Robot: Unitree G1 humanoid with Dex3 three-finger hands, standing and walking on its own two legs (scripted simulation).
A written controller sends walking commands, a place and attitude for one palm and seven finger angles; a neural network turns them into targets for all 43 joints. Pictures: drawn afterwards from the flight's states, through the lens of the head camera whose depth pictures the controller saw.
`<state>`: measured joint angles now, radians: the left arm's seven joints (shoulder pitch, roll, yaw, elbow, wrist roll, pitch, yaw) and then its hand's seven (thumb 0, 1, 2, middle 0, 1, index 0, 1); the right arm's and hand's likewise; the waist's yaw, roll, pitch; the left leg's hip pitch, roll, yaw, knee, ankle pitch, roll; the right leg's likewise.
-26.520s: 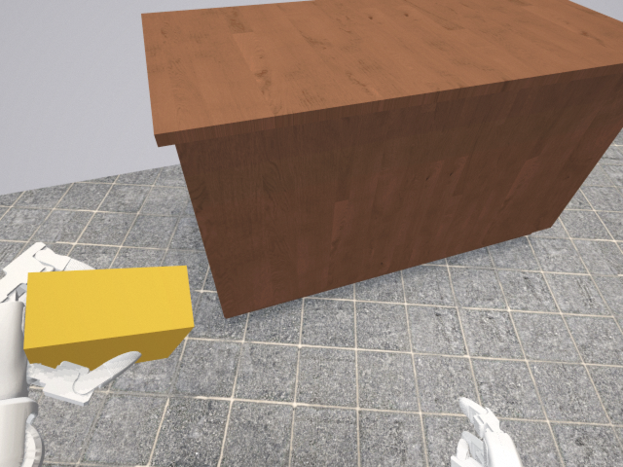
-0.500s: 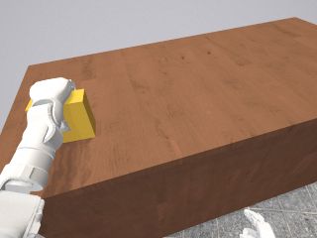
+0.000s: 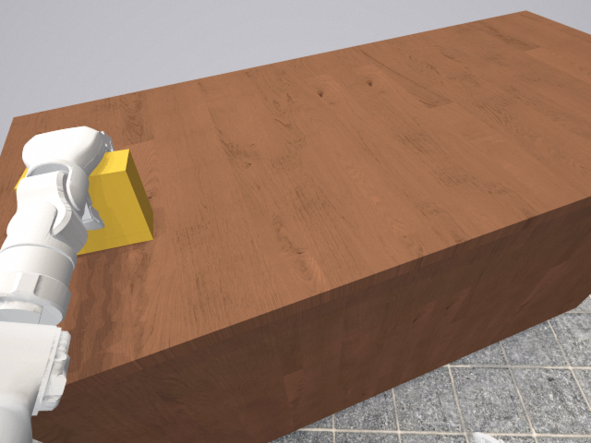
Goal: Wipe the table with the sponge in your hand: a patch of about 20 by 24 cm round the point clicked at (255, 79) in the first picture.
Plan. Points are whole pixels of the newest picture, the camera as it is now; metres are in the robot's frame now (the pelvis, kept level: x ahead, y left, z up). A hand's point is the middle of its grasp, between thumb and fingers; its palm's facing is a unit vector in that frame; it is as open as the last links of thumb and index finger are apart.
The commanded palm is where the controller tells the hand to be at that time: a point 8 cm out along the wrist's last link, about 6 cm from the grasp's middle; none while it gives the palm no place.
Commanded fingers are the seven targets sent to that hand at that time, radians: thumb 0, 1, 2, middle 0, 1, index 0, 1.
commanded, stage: wipe forward along the middle lane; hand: left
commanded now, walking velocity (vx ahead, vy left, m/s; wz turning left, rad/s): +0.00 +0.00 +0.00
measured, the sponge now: (100, 215) +0.40 +0.31 +0.11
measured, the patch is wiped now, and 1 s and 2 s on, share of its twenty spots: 0.85 0.95 0.95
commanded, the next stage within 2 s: slide back across to the first lane in 0.02 s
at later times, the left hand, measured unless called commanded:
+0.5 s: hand (62, 177) +0.42 +0.35 +0.17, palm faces -0.02 +0.00 -1.00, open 10.2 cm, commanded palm +0.39 +0.36 +0.22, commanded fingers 0.00 0.10 1.30 -1.20 -1.60 -1.20 -1.60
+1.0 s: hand (19, 188) +0.40 +0.40 +0.17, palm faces -0.09 +0.02 -1.00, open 10.2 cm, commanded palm +0.36 +0.39 +0.23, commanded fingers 0.00 0.10 1.30 -1.20 -1.60 -1.20 -1.60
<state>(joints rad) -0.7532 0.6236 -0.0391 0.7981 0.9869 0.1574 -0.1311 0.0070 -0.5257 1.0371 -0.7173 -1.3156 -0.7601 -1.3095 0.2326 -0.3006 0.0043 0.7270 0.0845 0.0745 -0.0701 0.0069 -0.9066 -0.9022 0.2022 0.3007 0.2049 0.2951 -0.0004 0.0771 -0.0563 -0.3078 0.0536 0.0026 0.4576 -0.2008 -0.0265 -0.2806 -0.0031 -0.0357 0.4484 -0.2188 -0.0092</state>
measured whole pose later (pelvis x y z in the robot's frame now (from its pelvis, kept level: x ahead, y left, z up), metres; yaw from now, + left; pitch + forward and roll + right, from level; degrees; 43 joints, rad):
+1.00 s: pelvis +0.03 +0.02 +0.00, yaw +1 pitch +4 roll -1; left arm -0.61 0.76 0.09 0.59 0.97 0.09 -0.23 0.00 -0.52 1.04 -0.71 -1.32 -0.75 -1.32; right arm 0.18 -0.29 0.01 0.65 0.08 0.09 -0.06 0.01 -0.91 -0.90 0.20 0.30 0.21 0.30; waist 0.04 0.07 -0.02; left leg -0.28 0.02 -0.01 0.45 -0.24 0.00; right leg -0.21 -0.03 -0.05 0.38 -0.23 0.02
